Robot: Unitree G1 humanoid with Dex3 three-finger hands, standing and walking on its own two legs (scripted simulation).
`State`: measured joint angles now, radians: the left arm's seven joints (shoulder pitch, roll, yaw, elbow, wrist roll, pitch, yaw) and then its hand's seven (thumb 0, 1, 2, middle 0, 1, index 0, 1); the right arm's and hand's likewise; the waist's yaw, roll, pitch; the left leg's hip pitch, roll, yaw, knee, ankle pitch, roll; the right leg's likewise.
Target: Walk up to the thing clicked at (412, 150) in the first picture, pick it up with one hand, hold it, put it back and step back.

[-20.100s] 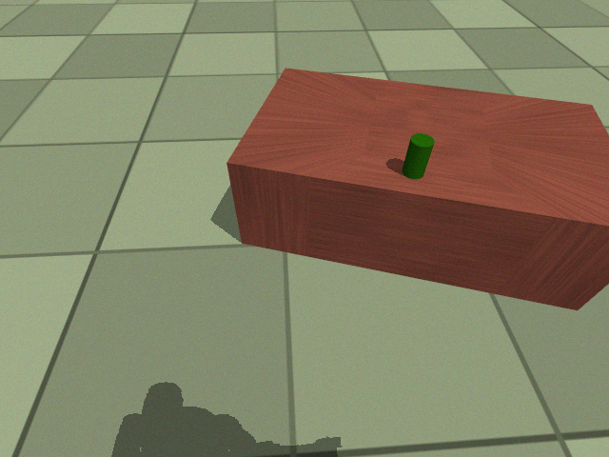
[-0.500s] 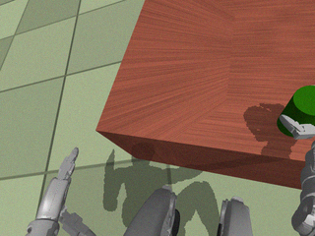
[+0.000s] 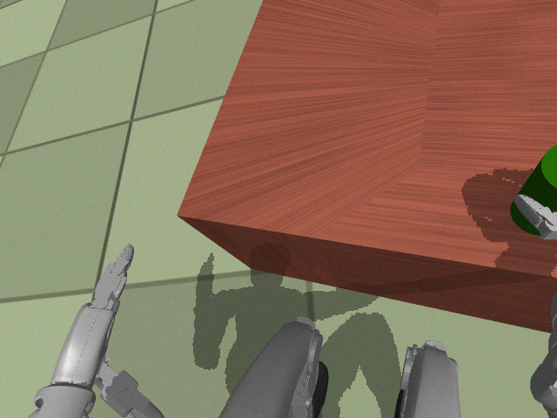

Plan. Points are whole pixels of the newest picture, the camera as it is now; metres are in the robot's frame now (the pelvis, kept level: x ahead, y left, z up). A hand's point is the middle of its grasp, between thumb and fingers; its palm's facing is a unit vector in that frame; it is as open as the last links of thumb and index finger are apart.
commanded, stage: lower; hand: right
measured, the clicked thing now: out of the picture +0.48 -0.25 -0.06
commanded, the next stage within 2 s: loosen in 0.22 s
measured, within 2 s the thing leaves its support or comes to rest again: rests again in 0.06 s
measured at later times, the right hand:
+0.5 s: hand out of the picture +0.48 -0.26 -0.06, palm faces +0.30 +0.95 +0.02, open 10.3 cm
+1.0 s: hand out of the picture +0.48 -0.26 -0.06, palm faces +0.30 +0.95 +0.02, open 14.9 cm
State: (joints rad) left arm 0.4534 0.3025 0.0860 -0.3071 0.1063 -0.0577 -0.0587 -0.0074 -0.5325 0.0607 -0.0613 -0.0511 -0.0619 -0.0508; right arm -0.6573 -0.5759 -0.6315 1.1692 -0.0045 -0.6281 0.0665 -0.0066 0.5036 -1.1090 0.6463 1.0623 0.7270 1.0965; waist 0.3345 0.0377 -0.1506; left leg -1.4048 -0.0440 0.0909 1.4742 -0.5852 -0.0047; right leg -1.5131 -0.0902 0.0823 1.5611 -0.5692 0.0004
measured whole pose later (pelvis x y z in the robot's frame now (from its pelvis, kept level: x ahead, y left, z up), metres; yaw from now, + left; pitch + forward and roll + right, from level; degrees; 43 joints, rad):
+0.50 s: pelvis -0.01 +0.00 -0.02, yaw +0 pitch +30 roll +7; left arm 0.47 0.32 0.11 -0.38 0.10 -0.07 -0.07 -0.01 -0.51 0.04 -0.07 -0.06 -0.07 -0.05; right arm -0.66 -0.59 -0.65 1.15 0.00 -0.62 0.08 -0.01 0.47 -1.02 0.70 0.97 0.78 1.00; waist 0.34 0.04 -0.16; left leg -1.46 -0.05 0.10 1.54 -0.60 0.00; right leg -1.57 -0.09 0.09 1.62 -0.58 0.00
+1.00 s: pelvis -0.01 +0.00 -0.02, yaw +0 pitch +30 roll +8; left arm 0.50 0.32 0.12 -0.40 0.09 -0.08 -0.07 -0.01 -0.54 0.06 -0.07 -0.06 -0.07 -0.06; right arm -0.66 -0.59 -0.63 1.12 0.00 -0.59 0.08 -0.01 0.56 -0.25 0.48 0.39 0.51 0.39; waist 0.34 0.04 -0.16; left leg -1.47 -0.04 0.09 1.54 -0.60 -0.01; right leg -1.58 -0.09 0.09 1.63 -0.58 0.00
